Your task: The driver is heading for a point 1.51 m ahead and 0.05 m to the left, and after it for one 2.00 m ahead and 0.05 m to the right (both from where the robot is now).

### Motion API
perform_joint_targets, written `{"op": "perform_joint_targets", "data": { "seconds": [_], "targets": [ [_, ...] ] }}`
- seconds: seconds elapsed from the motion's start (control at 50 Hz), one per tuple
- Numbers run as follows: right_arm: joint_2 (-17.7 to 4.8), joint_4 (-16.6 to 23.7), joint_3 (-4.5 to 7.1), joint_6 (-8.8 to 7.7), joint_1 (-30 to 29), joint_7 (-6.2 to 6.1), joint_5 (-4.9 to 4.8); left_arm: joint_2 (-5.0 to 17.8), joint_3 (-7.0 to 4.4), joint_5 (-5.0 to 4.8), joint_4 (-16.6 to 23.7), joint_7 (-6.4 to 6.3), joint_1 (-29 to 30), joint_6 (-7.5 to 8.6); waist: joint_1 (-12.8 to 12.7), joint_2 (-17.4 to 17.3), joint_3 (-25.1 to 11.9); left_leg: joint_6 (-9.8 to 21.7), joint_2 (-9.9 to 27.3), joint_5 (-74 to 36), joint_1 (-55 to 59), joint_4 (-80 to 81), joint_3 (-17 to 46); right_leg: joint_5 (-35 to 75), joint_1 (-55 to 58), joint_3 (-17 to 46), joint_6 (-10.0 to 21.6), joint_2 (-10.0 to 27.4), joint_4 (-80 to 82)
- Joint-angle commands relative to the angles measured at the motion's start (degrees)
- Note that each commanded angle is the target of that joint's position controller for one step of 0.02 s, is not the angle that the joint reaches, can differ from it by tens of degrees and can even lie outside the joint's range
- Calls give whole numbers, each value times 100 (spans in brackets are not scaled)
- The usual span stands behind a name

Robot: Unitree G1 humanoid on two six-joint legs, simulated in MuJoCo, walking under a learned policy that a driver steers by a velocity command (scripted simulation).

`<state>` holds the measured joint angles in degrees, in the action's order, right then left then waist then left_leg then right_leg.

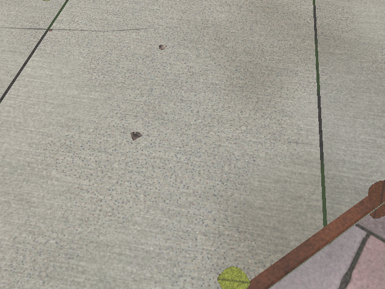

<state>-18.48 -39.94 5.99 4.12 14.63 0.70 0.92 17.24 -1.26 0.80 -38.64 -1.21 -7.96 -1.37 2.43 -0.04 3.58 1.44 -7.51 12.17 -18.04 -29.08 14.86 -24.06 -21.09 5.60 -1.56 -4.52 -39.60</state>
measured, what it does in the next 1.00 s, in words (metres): walks ahead: right foot, then left foot 0.04 m higher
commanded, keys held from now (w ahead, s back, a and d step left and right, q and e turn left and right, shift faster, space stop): w+q+shift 0.32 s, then w+shift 0.12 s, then w+e+shift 0.56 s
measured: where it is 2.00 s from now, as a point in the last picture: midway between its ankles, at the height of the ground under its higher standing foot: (139, 70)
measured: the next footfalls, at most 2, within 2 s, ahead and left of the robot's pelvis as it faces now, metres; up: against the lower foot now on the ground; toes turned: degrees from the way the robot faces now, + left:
right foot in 0.04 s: +0.05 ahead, -0.11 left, +0.00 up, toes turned +9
left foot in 0.56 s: +0.34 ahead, +0.26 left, +0.04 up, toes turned +27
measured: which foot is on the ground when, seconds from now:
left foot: down 0.00-0.02, up 0.04-0.54, down 0.56-0.98, up 1.00-1.00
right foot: up 0.00-0.02, down 0.04-0.58, up 0.60-1.00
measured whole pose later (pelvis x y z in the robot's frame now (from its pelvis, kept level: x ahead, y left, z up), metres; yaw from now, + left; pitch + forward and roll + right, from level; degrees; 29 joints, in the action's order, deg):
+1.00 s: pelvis +0.59 +0.26 +0.02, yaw +7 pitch +0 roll +1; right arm -12.2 -52.6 1.8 -4.7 27.2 -2.6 1.2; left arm 15.1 -1.9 0.3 -42.0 3.9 -5.9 0.9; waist -0.2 2.4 2.5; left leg -1.5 -2.3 23.1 15.1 -24.2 -19.4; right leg 0.4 -35.3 -12.2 10.8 -2.7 -41.9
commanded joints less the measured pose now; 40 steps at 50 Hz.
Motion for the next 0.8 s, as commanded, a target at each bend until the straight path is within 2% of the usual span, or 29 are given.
{"op": "perform_joint_targets", "data": {
  "seconds": [0.02,0.04,0.06,0.08,0.1,0.12,0.14,0.18,0.26,0.32,0.34,0.4,0.44,0.46,0.48,0.5,0.52,0.54,0.56,0.58,0.6,0.62,0.64,0.66,0.68,0.7,0.72,0.76,0.8],
  "targets": [
    [-894,639,264,-44,-826,36,34,425,-125,-30,189,-75,-904,171,-784,-636,-787,464,693,2790,-1199,708,1503,193,2126,-147,214,-87,1601],
    [-506,726,171,-89,-869,5,11,937,-257,-7,86,-174,-1349,210,-985,432,-620,112,85,3223,-2381,-563,611,-827,2996,840,372,948,2432],
    [-17,945,13,-149,-731,-22,-9,1653,-390,137,229,-178,-1104,231,-757,1703,-647,-88,-499,2354,-3109,-2546,-586,-2706,2776,3393,779,2722,3352],
    [-565,863,89,-202,-875,-30,151,1356,-341,239,318,-159,-525,241,-474,694,-161,-110,280,1360,-3136,-3295,-579,-2673,1908,3323,882,2704,3337],
    [-686,837,135,-234,-871,63,129,994,-236,218,384,-137,-314,272,-323,513,-73,-115,459,917,-3011,-3569,-658,-2403,1591,2757,854,2435,3186],
    [-640,755,116,-245,-703,164,120,828,-185,177,393,-96,-204,328,-233,509,-78,-164,559,604,-2976,-3896,-789,-1873,1582,2118,774,2118,3175],
    [-571,681,99,-233,-527,268,153,791,-175,129,360,-90,-288,390,-214,650,-160,-176,607,402,-2974,-4399,-978,-1451,1642,1557,723,1859,3144],
    [-456,708,24,-202,-496,367,129,772,-187,133,266,-35,-683,507,-296,686,-190,-119,789,131,-3245,-5156,-1154,-1067,1711,966,666,1749,3112],
    [-365,918,-66,-166,-1055,377,115,763,-235,179,26,78,-1442,680,-566,497,59,-90,925,-230,-4113,-5616,-1102,-805,2110,452,651,1911,3116],
    [-273,1019,-112,-149,-1474,360,145,664,-221,225,-251,113,-1940,769,-692,460,302,-45,1006,-128,-4814,-6001,-1116,-558,2485,70,667,2071,3144],
    [-151,1083,-162,-155,-1647,343,167,553,-192,253,-394,116,-2161,796,-727,449,416,14,997,-4,-5061,-6171,-1030,-452,2527,20,702,2119,3154],
    [39,1273,-286,-243,-2076,307,161,381,-140,319,-710,118,-2407,873,-667,410,773,191,901,329,-5504,-5974,-934,25,2540,-317,818,2131,3399],
    [61,1395,-386,-317,-2403,409,146,316,-103,258,-813,47,-2307,857,-637,256,906,311,961,450,-4938,-4667,-1387,729,2291,-886,844,1998,3776],
    [106,1478,-446,-372,-2592,471,137,278,-69,209,-908,18,-2384,847,-674,213,907,406,974,400,-4343,-3871,-1714,1439,2172,-1014,902,2010,4029],
    [187,1526,-507,-406,-2641,503,104,339,-47,170,-1019,17,-2428,817,-678,297,810,564,845,695,-3512,-3299,-2302,2765,2012,-1198,1009,2042,4231],
    [261,1462,-555,-433,-2416,474,95,478,-48,135,-1128,27,-2331,793,-470,418,630,806,626,1001,-2403,-2758,-2724,5295,1863,-1535,1030,1950,3914],
    [266,1317,-549,-461,-1998,411,95,698,-84,85,-1294,22,-2534,754,-264,716,154,918,276,1263,-1403,-2605,-3008,8068,2012,-1543,1107,2000,3109],
    [138,1060,-448,-490,-856,286,49,1032,-152,96,-1403,26,-2509,725,352,1099,-559,1000,-23,1499,-130,-2527,-2827,9956,2046,-1412,1134,2222,1669],
    [-116,719,-299,-547,675,145,52,1385,-261,-39,-1355,73,-2045,744,1278,1284,-1341,1093,108,986,1637,-1766,-2094,9580,1417,-1270,991,2180,-73],
    [-991,537,-31,-626,1293,36,249,815,-169,-203,-1002,194,-1916,832,1399,476,-2185,1131,1558,2503,3442,-765,146,5722,-331,-1067,795,1533,-2465],
    [-1500,352,113,-692,1560,13,171,319,-131,-294,-616,312,-1793,913,943,-925,-3111,871,3130,3387,4038,835,3344,604,-1491,-209,723,432,-4336],
    [-1239,207,90,-735,1290,10,219,520,-236,-239,-508,274,-1172,897,879,-77,-2418,608,3056,2565,3278,1126,3071,1244,-2014,541,825,516,-4874],
    [-889,53,-4,-793,931,12,224,199,-196,-228,-439,227,-1173,850,457,52,-1380,712,3024,1924,2343,934,2043,1421,-2191,124,815,822,-5008],
    [-467,-67,-104,-844,702,42,244,-18,-171,-143,-505,225,-1243,785,204,245,-718,672,2800,1492,1505,1049,1222,1423,-2107,-79,814,1047,-4772],
    [-154,-169,-193,-900,380,47,198,-144,-189,-54,-565,276,-1341,664,-129,7,-334,522,2388,1353,892,1268,371,1498,-1934,-8,818,1195,-4480],
    [128,-240,-263,-944,298,47,162,-278,-186,-36,-680,325,-1685,519,-362,-350,-223,457,2340,1247,521,1459,-125,1551,-1739,-27,779,1212,-4523],
    [368,-396,-319,-990,351,58,107,-363,-185,-37,-682,354,-1634,413,-473,-368,-57,303,2189,875,438,1609,-569,1564,-1855,-14,788,1248,-4544],
    [365,-522,-321,-1073,359,52,-5,-387,-201,-58,-644,387,-1321,240,-527,-258,270,-21,1959,1,529,1957,-1516,1679,-2295,-145,734,1235,-4213],
    [411,-640,-343,-1163,424,61,21,-367,-170,-67,-348,422,-623,191,-474,-491,565,-259,1580,-1515,317,2231,-2427,2168,-2247,-558,744,1054,-3460]
  ]
}}
Keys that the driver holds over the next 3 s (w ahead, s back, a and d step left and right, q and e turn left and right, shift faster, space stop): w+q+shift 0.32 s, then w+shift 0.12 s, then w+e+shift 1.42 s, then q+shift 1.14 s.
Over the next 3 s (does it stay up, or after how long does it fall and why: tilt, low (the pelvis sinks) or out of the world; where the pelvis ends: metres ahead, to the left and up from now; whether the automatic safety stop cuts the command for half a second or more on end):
stays up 1.65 -0.10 0.05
